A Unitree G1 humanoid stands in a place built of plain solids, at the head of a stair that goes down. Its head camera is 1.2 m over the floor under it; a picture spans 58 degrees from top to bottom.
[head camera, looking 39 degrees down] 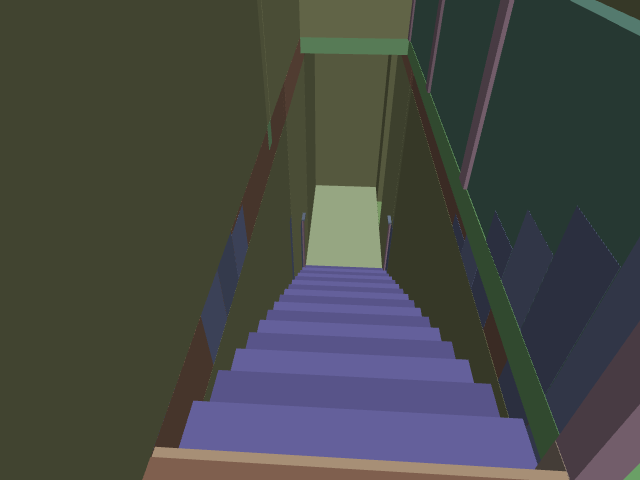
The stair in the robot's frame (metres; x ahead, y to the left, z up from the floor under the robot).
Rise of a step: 0.18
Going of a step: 0.25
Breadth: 1.13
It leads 3 degrees to the right of straight ahead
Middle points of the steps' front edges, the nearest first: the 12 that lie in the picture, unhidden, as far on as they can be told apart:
0.54 -0.11 0.00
0.79 -0.12 -0.18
1.04 -0.14 -0.37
1.29 -0.15 -0.55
1.54 -0.16 -0.74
1.79 -0.18 -0.92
2.04 -0.19 -1.11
2.29 -0.21 -1.29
2.54 -0.22 -1.48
2.79 -0.24 -1.66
3.04 -0.25 -1.84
3.28 -0.27 -2.03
